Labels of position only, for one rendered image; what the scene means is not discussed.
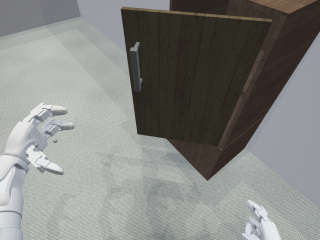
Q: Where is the left robot hand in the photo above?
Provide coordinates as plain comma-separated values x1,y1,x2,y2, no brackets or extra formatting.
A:
4,103,75,175

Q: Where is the robot left forearm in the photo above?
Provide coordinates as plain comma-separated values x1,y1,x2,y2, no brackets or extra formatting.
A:
0,155,30,240

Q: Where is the right robot hand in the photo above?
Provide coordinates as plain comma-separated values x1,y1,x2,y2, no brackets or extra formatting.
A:
242,200,282,240

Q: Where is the cupboard door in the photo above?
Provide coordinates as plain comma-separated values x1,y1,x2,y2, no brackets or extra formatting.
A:
121,7,272,147

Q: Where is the handle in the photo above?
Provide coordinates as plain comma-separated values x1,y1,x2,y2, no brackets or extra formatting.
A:
129,42,143,92

